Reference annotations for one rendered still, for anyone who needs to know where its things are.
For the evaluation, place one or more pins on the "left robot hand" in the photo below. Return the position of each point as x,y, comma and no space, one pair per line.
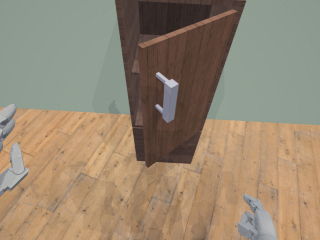
13,175

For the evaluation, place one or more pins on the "right robot hand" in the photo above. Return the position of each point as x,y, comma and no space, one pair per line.
259,224

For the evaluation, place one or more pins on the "handle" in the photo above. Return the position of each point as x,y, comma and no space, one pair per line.
169,98

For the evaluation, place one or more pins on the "cupboard door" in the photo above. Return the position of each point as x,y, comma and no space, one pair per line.
192,57

